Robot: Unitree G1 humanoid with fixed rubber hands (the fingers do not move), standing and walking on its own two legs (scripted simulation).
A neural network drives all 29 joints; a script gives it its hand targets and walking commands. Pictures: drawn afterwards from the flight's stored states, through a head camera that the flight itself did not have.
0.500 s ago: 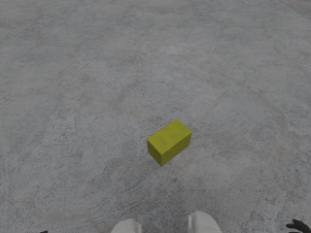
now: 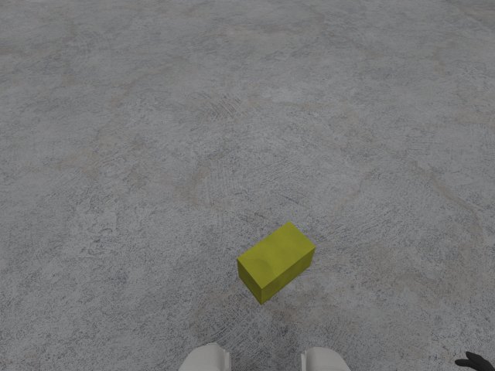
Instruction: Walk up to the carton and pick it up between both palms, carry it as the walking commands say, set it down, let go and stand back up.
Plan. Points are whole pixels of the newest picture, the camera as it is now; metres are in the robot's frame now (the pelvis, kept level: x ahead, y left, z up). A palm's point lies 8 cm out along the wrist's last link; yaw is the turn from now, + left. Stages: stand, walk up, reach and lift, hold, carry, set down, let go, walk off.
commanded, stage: walk up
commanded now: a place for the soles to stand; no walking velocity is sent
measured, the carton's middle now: (275, 262) +0.59 -0.04 -0.63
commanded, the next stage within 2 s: none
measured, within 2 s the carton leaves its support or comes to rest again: neither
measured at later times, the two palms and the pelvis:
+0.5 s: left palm (106, 318) +0.21 +0.30 -0.09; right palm (481, 359) +0.17 -0.35 -0.10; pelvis +0.09 -0.02 +0.00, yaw +0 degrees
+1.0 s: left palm (93, 323) +0.19 +0.30 -0.05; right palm (471, 325) +0.21 -0.33 -0.06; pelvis +0.10 -0.02 +0.05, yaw +4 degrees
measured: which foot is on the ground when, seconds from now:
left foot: down 0.00-1.00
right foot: up 0.00-0.14, down 0.16-1.00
